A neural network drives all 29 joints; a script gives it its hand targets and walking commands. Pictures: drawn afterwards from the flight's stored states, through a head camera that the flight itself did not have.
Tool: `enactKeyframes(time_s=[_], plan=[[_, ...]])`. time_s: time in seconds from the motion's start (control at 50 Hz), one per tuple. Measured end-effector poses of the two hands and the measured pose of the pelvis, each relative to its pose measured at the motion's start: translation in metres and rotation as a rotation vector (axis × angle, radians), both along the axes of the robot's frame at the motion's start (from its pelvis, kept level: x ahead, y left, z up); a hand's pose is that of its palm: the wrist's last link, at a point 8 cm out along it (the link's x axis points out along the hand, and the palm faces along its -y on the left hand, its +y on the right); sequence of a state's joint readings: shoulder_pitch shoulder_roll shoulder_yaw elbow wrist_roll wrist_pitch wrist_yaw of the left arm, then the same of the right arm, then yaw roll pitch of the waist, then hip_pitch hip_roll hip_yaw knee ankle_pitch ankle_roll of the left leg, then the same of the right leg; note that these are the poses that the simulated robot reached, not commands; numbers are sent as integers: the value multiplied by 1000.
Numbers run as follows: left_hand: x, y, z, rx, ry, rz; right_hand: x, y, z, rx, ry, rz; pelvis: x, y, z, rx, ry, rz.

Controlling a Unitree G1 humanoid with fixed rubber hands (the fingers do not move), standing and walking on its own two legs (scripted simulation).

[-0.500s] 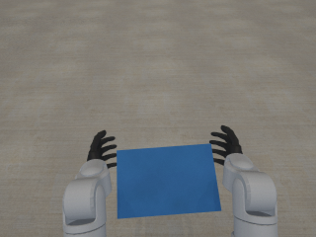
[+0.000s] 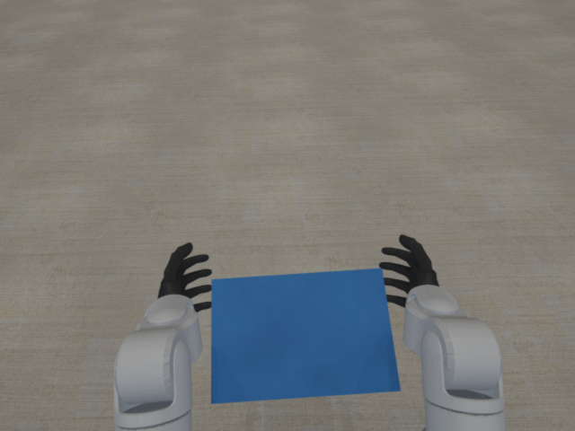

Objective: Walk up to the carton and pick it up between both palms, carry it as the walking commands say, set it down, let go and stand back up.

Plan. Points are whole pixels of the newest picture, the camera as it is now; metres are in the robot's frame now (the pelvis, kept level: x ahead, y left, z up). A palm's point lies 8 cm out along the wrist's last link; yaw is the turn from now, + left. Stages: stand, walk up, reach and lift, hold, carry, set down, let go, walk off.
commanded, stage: carry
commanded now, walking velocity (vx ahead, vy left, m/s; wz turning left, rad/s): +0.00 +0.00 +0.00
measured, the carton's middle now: (299, 332) +0.28 +0.00 +0.00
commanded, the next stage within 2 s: none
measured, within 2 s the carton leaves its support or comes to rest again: neither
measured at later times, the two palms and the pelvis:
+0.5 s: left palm (164, 338) +0.22 +0.15 +0.11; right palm (430, 323) +0.23 -0.14 +0.11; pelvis -0.04 +0.00 +0.00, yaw +1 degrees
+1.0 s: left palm (167, 355) +0.21 +0.14 +0.10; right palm (438, 341) +0.21 -0.15 +0.10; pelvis -0.06 +0.00 +0.00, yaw +1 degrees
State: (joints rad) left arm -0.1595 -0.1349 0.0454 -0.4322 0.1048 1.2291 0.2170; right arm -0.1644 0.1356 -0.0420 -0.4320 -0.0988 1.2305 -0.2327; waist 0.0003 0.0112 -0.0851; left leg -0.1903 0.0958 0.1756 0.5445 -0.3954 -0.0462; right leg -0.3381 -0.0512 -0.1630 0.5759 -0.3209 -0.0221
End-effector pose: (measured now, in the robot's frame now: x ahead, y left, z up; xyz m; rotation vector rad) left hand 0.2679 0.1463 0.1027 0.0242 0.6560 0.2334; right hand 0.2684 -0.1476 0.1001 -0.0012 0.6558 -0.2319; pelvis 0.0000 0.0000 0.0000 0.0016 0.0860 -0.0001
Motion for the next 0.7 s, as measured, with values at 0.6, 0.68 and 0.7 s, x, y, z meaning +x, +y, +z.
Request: enactKeyframes(time_s=[0.6,0.68,0.7], plan=[[-52,2,9,5,-12,12,-47,2,9,-10,-10,19,-43,-2,3,0,-26,14],[-56,2,9,6,-9,12,-51,2,10,-11,-7,19,-49,-2,3,1,-27,15],[-57,1,9,6,-8,12,-52,2,10,-11,-6,19,-50,-2,3,2,-28,15]])
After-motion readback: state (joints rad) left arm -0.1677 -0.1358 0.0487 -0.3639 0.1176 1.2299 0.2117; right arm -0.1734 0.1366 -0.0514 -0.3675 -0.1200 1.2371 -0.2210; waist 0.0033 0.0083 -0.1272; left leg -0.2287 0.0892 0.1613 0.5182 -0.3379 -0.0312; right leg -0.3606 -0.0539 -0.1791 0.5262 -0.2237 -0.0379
